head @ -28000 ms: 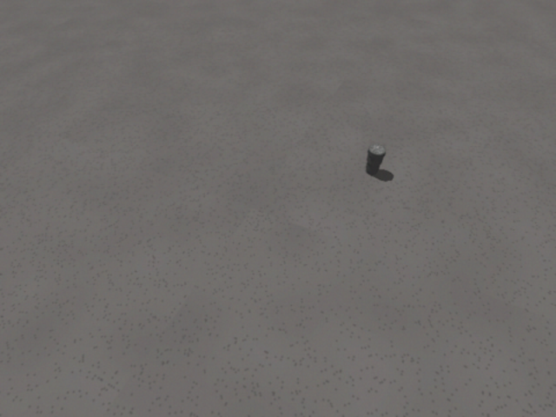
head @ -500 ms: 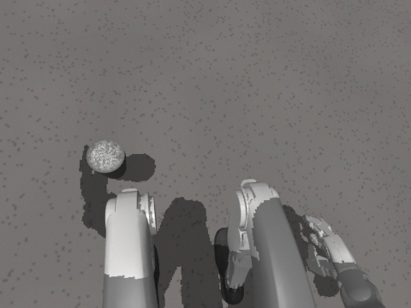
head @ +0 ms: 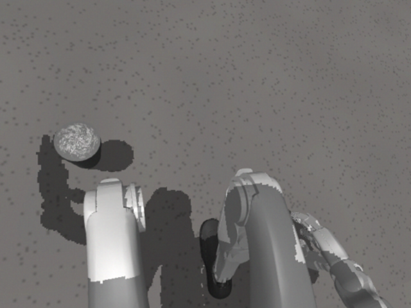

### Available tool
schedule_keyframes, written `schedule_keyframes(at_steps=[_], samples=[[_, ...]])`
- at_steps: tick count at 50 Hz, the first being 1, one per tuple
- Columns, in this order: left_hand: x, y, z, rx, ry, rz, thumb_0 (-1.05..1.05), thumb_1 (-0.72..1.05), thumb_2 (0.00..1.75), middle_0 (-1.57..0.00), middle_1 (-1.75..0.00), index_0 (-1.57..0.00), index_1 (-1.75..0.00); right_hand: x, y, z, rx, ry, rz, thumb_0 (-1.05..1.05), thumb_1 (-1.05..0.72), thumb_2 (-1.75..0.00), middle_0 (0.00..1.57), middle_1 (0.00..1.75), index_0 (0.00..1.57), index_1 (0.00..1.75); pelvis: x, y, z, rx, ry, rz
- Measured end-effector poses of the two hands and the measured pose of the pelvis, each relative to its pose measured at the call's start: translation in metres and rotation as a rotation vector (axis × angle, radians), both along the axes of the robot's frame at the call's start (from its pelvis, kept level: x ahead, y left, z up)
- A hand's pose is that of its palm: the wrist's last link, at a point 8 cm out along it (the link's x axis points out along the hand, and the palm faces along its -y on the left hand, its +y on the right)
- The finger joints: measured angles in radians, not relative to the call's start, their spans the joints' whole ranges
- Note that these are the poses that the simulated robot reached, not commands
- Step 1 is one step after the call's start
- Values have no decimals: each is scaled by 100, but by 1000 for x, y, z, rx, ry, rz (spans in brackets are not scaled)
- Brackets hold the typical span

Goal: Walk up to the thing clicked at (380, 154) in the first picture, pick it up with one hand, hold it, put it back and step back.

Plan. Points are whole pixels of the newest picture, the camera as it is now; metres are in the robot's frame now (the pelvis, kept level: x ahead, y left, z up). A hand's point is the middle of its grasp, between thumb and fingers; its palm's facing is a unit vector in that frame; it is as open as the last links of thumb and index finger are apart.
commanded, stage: approach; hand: left
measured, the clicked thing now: (83, 150) +0.43 +0.24 -0.26
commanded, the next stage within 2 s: close in in 0.16 s
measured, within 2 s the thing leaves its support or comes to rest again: leaves its support in 1.82 s
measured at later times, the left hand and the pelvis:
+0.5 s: hand (48, 153) +0.40 +0.30 -0.22, palm faces +0.13 -0.99 +0.10, open 17.7 cm; pelvis -0.01 +0.01 -0.05, yaw -6 degrees
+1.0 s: hand (74, 156) +0.40 +0.25 -0.22, palm faces +0.13 -0.99 +0.07, open 17.7 cm; pelvis -0.02 +0.02 -0.05, yaw -7 degrees
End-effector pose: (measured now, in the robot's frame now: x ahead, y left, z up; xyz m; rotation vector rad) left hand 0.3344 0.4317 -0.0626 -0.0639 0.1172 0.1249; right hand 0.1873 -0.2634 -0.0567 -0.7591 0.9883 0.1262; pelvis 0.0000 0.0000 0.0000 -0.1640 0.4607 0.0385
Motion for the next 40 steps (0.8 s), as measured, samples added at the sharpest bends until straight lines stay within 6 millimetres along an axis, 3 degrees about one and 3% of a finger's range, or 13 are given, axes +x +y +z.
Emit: schedule_keyframes(at_steps=[4, 9, 16, 21, 29, 40], samples=[[11, -23, -44, -22, 9, -17, -1, -58, 8, 0, -11, -5, -7, -4, 3, -5, -36, 37, 41, 1, -88, -89, 21, 30, 21, 30, 0, 1, -13, -15, -37, -10], [24, -41, -84, -6, -7, -27, -1, -60, 7, 0, -11, -5, -7, -11, 9, -11, -87, 101, 91, 1, -88, -89, 21, 30, 21, 30, -1, 2, -27, -38, -89, -22], [32, -44, -121, 14, 4, 7, -1, -60, 6, 0, -11, -4, -6, -24, 15, -15, -158, 180, 145, 1, -88, -89, 21, 30, 21, 30, -4, 7, -39, -78, -148, -40], [35, -65, -143, -8, 18, -18, -1, -61, 5, 0, -10, -5, -5, -31, 21, -14, -192, 219, 186, 1, -88, -88, 21, 30, 21, 30, -6, 11, -43, -105, -183, -51], [46, -100, -160, -37, -41, 0, -1, -61, 2, 0, -9, -6, -3, -37, 28, -1, -259, 239, 238, 0, -89, -88, 21, 30, 21, 30, -11, 15, -48, -146, -247, -65], [35, -110, -157, 21, -45, -23, -1, -61, 4, 0, -8, -6, -3, -52, 27, 4, -285, 278, 239, 0, -89, -89, 21, 30, 21, 30, -18, 18, -48, -167, -283, -67]])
